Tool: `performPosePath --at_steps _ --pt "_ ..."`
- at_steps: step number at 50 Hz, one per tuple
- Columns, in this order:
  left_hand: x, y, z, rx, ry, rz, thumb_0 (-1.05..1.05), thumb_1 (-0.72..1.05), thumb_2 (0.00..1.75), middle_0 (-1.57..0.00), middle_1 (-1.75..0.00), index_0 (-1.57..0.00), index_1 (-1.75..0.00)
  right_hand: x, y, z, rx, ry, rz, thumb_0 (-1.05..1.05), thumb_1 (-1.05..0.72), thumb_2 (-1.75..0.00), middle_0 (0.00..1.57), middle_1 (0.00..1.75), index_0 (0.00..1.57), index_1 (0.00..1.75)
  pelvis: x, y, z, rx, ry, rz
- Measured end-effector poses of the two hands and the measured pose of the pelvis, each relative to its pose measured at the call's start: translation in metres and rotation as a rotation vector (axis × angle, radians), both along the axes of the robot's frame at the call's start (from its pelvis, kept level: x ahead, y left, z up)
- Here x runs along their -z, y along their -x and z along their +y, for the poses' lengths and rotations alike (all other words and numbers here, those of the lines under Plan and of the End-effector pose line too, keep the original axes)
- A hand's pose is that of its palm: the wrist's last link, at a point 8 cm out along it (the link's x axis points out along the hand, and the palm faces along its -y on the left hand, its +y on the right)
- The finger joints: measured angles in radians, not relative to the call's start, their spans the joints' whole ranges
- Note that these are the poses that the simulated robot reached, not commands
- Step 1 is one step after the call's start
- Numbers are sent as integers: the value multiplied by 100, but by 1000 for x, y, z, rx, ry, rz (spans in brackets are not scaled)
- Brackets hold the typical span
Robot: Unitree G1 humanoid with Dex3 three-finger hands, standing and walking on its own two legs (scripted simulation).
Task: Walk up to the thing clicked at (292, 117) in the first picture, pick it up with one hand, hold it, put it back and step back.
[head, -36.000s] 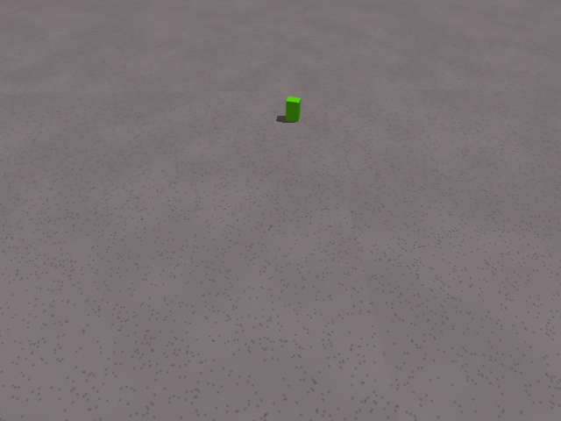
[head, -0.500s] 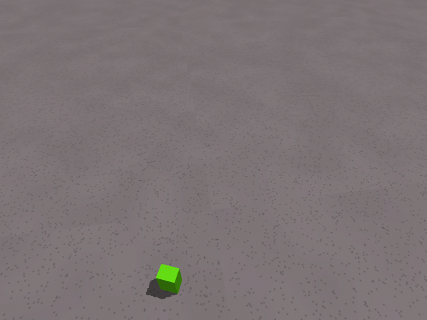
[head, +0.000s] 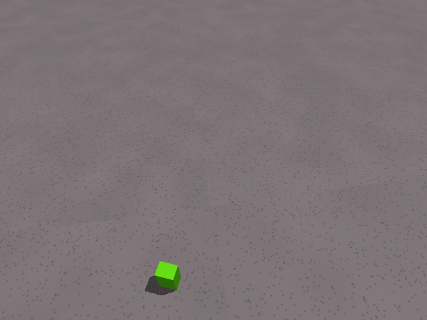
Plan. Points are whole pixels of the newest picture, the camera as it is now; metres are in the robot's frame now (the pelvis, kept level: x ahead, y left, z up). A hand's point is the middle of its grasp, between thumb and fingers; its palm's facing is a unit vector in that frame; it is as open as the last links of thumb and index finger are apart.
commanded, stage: stand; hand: left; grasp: from the side
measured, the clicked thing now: (168, 276) +0.45 +0.22 -0.71
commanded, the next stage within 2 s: step back in 0.42 s
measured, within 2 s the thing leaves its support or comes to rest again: neither
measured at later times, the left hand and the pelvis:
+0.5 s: hand out of the picture +0.09 +0.25 -0.16, palm faces +0.02 -0.94 -0.34, open 7.4 cm; pelvis +0.00 +0.00 +0.00, yaw +0 degrees
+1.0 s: hand out of the picture +0.04 +0.31 -0.18, palm faces -0.10 -0.93 -0.36, open 7.4 cm; pelvis -0.09 +0.05 -0.02, yaw -4 degrees
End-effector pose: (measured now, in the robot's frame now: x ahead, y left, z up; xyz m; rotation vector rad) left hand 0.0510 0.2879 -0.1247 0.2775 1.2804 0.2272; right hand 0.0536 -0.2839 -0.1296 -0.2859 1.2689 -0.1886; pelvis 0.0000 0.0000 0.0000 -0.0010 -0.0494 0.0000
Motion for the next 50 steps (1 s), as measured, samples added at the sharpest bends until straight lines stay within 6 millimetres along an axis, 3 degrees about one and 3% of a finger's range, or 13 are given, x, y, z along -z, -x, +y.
performPosePath --at_steps 21,28,33,36,40,50 --pt "-6 -29 2 23 -7 -53 1 90 90 -20 -30 -21 -30 -6 -21 -7 -6 15 -37 0 -90 -90 20 30 20 30 -1 -8 -1 2 -1 4" --pt "-2 -28 20 22 -36 -71 1 90 90 -20 -30 -21 -30 -3 -20 -15 10 34 -50 0 -90 -90 20 30 20 30 8 14 5 -2 11 17" --pt "6 -32 45 69 -56 -92 1 90 90 -20 -30 -21 -30 -8 -1 -11 15 78 -42 0 -90 -90 20 30 20 30 16 30 25 2 0 25" --pt "17 -41 61 80 -53 -127 1 90 90 -20 -30 -21 -30 -5 20 -4 7 118 -20 0 -90 -90 20 30 20 30 27 39 39 -5 13 34" --pt "20 -41 68 84 -53 -144 1 90 90 -20 -30 -21 -30 -11 51 11 7 125 34 0 -90 -90 20 30 20 30 23 55 45 -2 17 27" --pt "21 12 61 147 -29 -65 1 90 90 -20 -30 -21 -30 -10 86 28 50 104 -55 0 -90 -90 21 30 20 30 19 91 52 65 18 24"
